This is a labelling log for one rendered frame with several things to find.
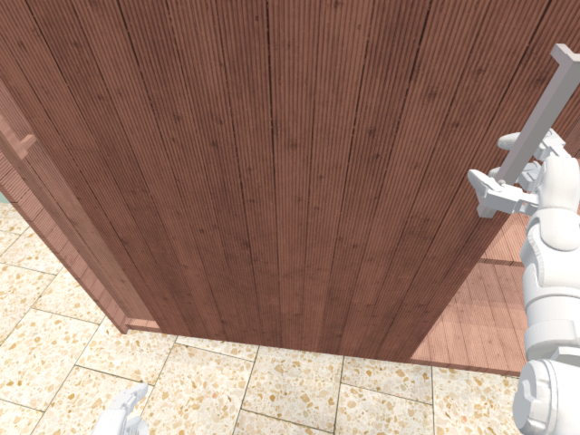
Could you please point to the right robot hand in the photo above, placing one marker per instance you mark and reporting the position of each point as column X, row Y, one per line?
column 556, row 183

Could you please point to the left robot hand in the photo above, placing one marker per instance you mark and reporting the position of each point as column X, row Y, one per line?
column 113, row 421

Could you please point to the handle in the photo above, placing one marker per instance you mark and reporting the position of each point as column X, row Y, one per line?
column 9, row 141
column 552, row 101

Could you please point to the wardrobe door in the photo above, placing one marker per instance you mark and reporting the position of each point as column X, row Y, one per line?
column 43, row 178
column 287, row 173

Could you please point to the robot right forearm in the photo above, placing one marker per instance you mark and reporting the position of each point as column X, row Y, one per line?
column 551, row 286

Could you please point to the robot right upper arm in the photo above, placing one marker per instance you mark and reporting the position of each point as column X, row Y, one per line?
column 547, row 400

